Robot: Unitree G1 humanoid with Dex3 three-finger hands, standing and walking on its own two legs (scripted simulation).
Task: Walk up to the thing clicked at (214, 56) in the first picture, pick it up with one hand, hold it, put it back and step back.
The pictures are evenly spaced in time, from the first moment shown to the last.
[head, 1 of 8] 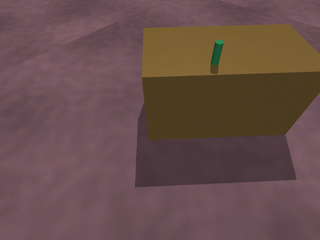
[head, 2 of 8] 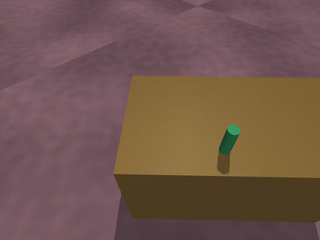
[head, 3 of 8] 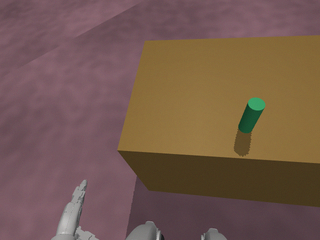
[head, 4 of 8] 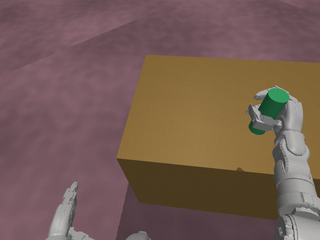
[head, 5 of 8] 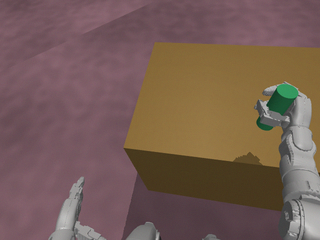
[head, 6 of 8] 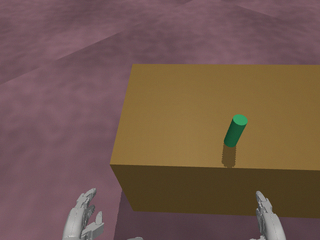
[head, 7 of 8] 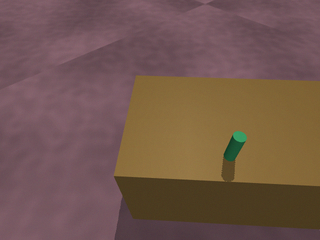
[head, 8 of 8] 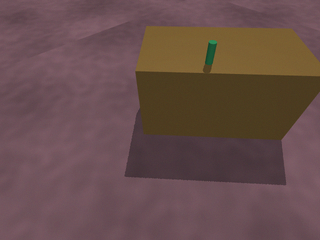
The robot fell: no
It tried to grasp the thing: yes
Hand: right
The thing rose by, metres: 0.23
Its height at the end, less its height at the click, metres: +0.00
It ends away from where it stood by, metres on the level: 0.01
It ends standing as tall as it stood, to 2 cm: yes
